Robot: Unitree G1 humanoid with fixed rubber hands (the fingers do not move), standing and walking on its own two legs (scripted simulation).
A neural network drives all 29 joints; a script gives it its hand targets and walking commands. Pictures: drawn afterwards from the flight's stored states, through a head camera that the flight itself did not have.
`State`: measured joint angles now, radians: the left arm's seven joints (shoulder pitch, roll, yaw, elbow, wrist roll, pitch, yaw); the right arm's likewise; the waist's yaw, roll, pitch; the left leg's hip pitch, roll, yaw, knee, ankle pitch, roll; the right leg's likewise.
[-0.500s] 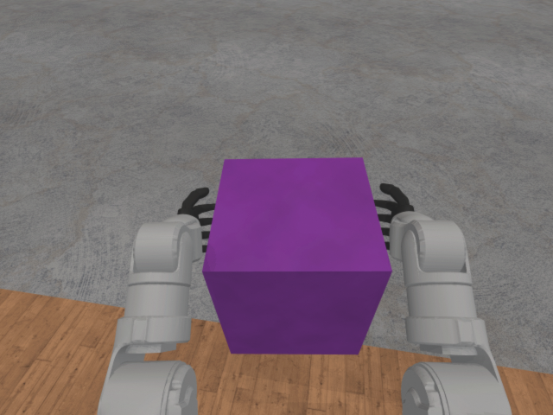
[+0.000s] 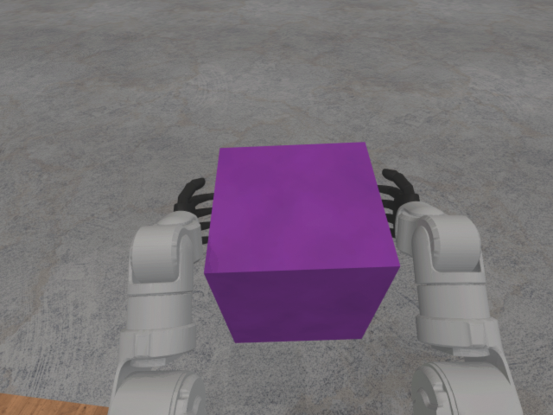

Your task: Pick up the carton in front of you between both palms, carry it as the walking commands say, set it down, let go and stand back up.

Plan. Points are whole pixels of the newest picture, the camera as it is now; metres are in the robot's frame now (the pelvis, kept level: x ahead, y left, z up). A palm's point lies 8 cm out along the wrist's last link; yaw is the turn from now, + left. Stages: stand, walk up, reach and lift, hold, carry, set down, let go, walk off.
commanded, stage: carry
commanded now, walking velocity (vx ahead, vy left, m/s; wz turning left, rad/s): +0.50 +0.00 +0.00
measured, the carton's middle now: (295, 249) +0.36 -0.02 +0.07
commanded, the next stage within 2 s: none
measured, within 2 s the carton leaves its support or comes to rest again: neither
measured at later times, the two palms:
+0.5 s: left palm (195, 136) +0.64 +0.16 +0.11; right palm (339, 126) +0.65 -0.14 +0.11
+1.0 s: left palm (222, 74) +0.93 +0.13 +0.11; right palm (334, 66) +0.92 -0.17 +0.12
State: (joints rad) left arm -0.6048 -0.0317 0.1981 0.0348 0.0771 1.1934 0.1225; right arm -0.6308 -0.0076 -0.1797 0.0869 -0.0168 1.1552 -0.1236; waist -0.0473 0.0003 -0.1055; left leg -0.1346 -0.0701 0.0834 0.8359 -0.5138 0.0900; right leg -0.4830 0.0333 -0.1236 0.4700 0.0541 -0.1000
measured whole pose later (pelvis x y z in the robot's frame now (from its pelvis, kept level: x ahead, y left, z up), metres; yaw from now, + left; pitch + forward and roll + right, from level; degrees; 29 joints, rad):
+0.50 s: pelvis +0.29 +0.01 -0.01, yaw -2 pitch +5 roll +0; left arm -0.62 -0.01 0.18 0.11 0.03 1.17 0.13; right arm -0.60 0.04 -0.22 0.05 -0.08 1.19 -0.12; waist 0.08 0.01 -0.08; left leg -0.57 -0.02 0.12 0.49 0.06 0.08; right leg -0.07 0.06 -0.07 0.56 -0.44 -0.07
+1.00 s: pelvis +0.58 -0.01 -0.01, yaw -2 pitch +5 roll -1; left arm -0.54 -0.04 0.19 -0.06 0.07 1.19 0.13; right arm -0.56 0.06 -0.21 -0.02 -0.06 1.16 -0.13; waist -0.02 0.00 -0.07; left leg -0.04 -0.02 0.08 0.33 -0.38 0.05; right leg -0.58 -0.02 -0.13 0.52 -0.02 -0.02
